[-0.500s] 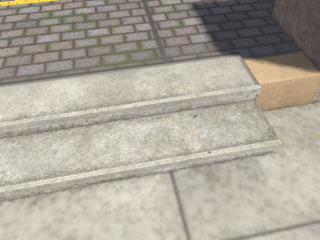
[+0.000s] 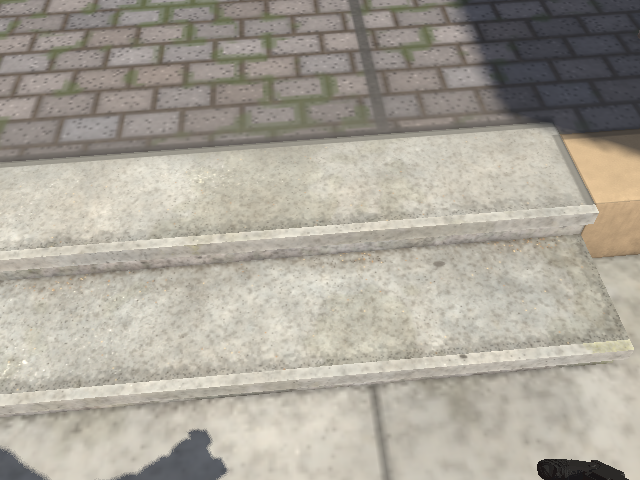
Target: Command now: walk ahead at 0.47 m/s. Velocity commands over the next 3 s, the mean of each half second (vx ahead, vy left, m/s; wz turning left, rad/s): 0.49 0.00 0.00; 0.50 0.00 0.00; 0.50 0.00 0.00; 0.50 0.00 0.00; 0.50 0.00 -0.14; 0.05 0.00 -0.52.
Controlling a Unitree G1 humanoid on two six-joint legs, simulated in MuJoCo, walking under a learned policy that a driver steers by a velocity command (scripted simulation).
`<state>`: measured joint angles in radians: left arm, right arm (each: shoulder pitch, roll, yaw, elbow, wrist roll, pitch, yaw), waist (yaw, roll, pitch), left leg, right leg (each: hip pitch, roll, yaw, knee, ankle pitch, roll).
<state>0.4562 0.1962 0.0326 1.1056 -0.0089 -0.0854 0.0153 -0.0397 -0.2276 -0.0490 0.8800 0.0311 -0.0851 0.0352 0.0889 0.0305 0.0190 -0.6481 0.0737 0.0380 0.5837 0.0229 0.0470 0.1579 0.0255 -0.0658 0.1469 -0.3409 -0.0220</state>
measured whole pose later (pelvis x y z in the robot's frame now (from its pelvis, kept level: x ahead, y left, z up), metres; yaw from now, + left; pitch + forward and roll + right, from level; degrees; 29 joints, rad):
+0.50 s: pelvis +0.29 +0.03 +0.01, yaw +0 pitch +2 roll +2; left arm 0.03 0.25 0.05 0.91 -0.01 -0.08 0.00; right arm 0.34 -0.24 -0.05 1.02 0.01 -0.10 0.00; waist -0.07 -0.03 0.00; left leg 0.00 -0.06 0.07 0.20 -0.23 0.05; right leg -0.66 -0.12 0.01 0.65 0.05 -0.01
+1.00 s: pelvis +0.58 -0.01 +0.02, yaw +0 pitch +5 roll +1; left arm 0.50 0.12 -0.03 1.11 0.01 -0.03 0.02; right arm 0.06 -0.10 0.08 0.74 0.00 -0.07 0.01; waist 0.04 -0.01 -0.02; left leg -1.19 0.12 0.10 1.57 -0.21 0.01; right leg -0.08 -0.01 -0.05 0.27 -0.28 -0.03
